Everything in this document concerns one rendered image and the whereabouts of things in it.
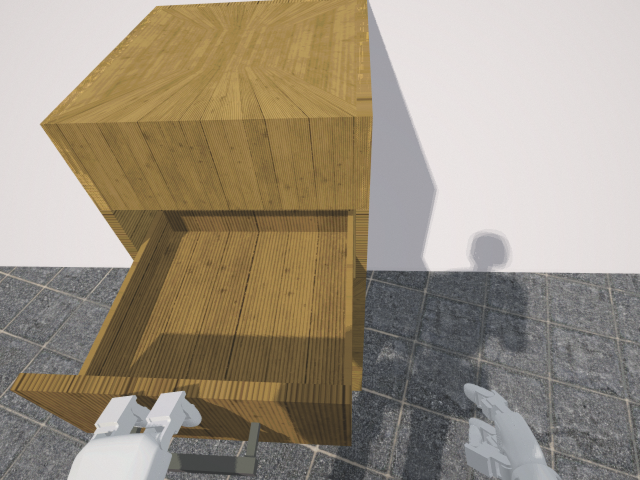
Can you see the drawer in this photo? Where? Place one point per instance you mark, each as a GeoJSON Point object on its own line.
{"type": "Point", "coordinates": [250, 312]}

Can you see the cabinet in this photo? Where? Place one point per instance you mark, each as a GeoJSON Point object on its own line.
{"type": "Point", "coordinates": [256, 105]}

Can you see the handle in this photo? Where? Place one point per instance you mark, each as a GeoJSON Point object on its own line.
{"type": "Point", "coordinates": [214, 464]}

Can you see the robot left hand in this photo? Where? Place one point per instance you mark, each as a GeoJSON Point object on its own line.
{"type": "Point", "coordinates": [115, 454]}

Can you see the robot right hand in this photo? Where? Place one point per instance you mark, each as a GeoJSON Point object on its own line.
{"type": "Point", "coordinates": [499, 451]}

